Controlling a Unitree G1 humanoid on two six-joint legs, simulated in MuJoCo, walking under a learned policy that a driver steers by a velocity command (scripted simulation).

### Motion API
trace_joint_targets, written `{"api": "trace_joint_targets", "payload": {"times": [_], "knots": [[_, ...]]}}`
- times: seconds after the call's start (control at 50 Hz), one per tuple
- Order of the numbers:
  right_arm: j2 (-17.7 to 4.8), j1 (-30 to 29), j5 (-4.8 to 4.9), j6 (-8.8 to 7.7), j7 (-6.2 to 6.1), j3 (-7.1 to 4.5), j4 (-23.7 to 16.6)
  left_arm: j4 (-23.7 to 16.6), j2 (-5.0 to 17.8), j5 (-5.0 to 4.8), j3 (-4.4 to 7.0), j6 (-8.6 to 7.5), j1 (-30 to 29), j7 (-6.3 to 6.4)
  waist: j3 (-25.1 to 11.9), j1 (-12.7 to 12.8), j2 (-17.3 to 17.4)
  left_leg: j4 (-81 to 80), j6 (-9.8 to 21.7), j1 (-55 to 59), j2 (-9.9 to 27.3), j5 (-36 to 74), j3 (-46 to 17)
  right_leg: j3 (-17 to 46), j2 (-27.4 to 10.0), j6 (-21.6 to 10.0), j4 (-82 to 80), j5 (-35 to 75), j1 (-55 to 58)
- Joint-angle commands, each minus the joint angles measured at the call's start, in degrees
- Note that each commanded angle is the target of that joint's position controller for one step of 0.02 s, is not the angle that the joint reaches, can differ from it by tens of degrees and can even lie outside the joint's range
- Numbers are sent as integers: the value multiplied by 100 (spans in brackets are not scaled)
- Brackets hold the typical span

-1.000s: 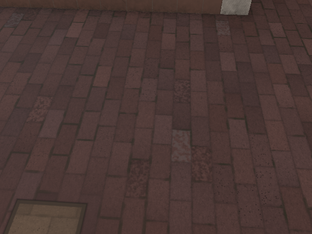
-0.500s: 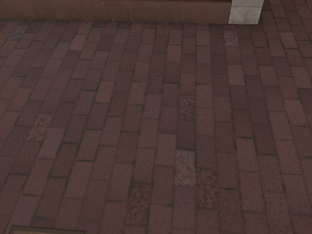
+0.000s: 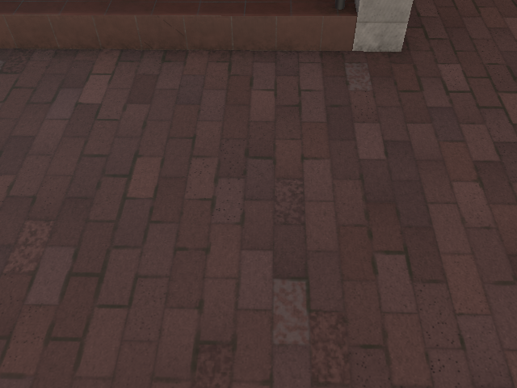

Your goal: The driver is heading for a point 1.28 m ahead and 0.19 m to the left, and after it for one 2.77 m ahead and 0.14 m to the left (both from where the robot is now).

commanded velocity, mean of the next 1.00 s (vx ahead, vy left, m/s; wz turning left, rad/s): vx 0.27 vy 0.00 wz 0.00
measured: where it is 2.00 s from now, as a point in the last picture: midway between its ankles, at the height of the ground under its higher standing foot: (261, 246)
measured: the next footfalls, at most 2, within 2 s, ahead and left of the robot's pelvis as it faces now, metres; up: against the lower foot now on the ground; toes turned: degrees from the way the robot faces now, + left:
right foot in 1.04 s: +0.55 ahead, -0.09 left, +0.00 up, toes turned -1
left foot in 1.58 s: +0.84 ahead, +0.16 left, +0.00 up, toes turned +5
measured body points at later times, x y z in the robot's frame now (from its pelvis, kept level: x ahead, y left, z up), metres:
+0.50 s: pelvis +0.10 +0.00 +0.00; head +0.10 +0.02 +0.45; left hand +0.04 +0.24 -0.15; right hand +0.18 -0.25 -0.13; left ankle +0.12 +0.10 -0.72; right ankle +0.02 -0.14 -0.73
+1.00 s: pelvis +0.33 +0.01 -0.01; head +0.37 +0.01 +0.44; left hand +0.57 +0.22 -0.10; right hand +0.23 -0.24 -0.14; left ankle +0.13 +0.11 -0.73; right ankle +0.52 -0.10 -0.71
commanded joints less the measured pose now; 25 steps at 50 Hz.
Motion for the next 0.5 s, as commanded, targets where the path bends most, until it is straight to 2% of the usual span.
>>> {"api": "trace_joint_targets", "payload": {"times": [0.02, 0.04, 0.06, 0.08, 0.1, 0.14, 0.18, 0.24, 0.26, 0.28, 0.3, 0.32, 0.34, 0.36, 0.38, 0.4, 0.44, 0.46, 0.48, 0.5], "knots": [[-581, -132, 71, -21, -46, -105, -216, 126, 368, 133, 68, 76, 1002, -17, 188, 296, 368, -1264, 23, -1095, 1052, -3062, -1289, -2, -106, -333, -982, 188, 1038], [-636, 49, 99, 14, -79, -167, -209, 191, 737, 56, 159, 32, 874, -17, 473, 24, -275, -1015, -109, -515, 659, -2507, -764, 135, -103, -477, -1267, -906, 2], [-588, 65, 40, 15, -112, -153, -161, 182, 609, 19, 139, -55, 707, -22, 522, -7, -532, -636, -181, 112, 578, -1925, -640, 215, -97, -503, -1614, -1384, -540], [-514, 129, 15, 10, -127, -149, -140, 187, 500, 24, 117, -138, 576, -21, 431, -93, -702, -399, -173, 505, 546, -1467, -577, 274, -142, -459, -1831, -1456, -728], [-442, 239, -14, 16, -142, -140, -66, 175, 509, 8, 131, -211, 438, -28, 356, -174, -722, -254, -151, 774, 538, -1154, -527, 289, -138, -394, -1904, -1296, -792], [-437, 378, -56, 21, -139, -142, 52, 153, 450, -33, 141, -318, 373, -40, 250, -191, -453, -179, -104, 865, 548, -872, -500, 269, -123, -346, -1819, -943, -629], [-460, 366, -25, 22, -123, -143, 113, 200, 381, -62, 135, -341, 554, -43, 255, -94, -114, -247, -50, 704, 599, -875, -560, 156, -39, -346, -1662, -538, -371], [-406, 302, 12, -3, -96, -128, 167, 261, 357, -61, 126, -342, 759, -54, 127, -10, 2, -190, -47, 664, 607, -491, -568, 62, 10, -371, -1461, 46, -19], [-383, 384, 24, -5, -92, -121, 236, 323, 377, -68, 136, -333, 932, -59, -43, 30, -14, -84, -32, 715, 522, -871, -477, 36, 43, -422, -1475, -334, 93], [-433, 429, 67, -6, -92, -145, 276, 328, 524, -102, 185, -317, 1021, -58, 0, 67, -92, 143, -3, 558, 381, -1599, -333, 118, 25, -560, -1502, -950, 113], [-460, 394, 90, -25, -83, -160, 271, 295, 669, -131, 233, -314, 1071, -59, 165, 113, -199, 363, 30, 189, 297, -2207, -250, 387, -144, -757, -1639, -1607, 136], [-438, 211, 108, -78, -62, -156, 200, 282, 746, -164, 262, -343, 1237, -62, 366, 226, -311, 685, 52, -323, 273, -2373, -213, 873, -484, -997, -1931, -2133, 297], [-318, -3, 143, -167, -24, -127, 100, 282, 898, -197, 310, -401, 1373, -71, 559, 301, -590, 1136, 52, -858, 253, -1961, -59, 1590, -1016, -1276, -2318, -2331, 617], [-259, -122, 156, -257, 21, -108, 34, 257, 1043, -208, 367, -464, 1299, -77, 751, 293, -776, 1508, 104, -1254, 420, -1565, -107, 2170, -1506, -1527, -2498, -2111, 829], [-321, -244, 158, -332, 64, -123, -18, 236, 979, -186, 366, -523, 1292, -85, 805, 306, -689, 1768, 153, -1570, 604, -1583, -247, 2352, -1716, -1631, -2506, -1581, 1043], [-386, -327, 176, -391, 100, -144, -71, 226, 899, -162, 353, -568, 1308, -107, 777, 298, -607, 1914, 187, -1799, 714, -1783, -323, 2306, -1760, -1619, -2444, -968, 1322], [-420, -352, 238, -465, 160, -161, -106, 158, 858, -204, 349, -569, 1169, -162, 662, 195, -509, 1431, 201, -1574, 794, -1852, -255, 1774, -1542, -1390, -2314, -229, 1516], [-396, -249, 247, -480, 181, -173, -51, 113, 888, -237, 353, -538, 1026, -182, 594, 81, -494, 944, 175, -965, 685, -1536, -58, 1367, -1294, -1231, -2237, -101, 1249], [-368, 72, 239, -473, 190, -200, 109, 65, 937, -260, 359, -497, 856, -203, 496, -108, -492, 508, 120, 6, 451, -978, 217, 954, -1008, -1082, -2081, 61, 705], [-455, 592, 215, -435, 181, -280, 344, 29, 960, -245, 362, -471, 811, -214, 315, -300, -477, 450, 50, 981, 210, -671, 353, 679, -752, -970, -1776, 404, 198]]}}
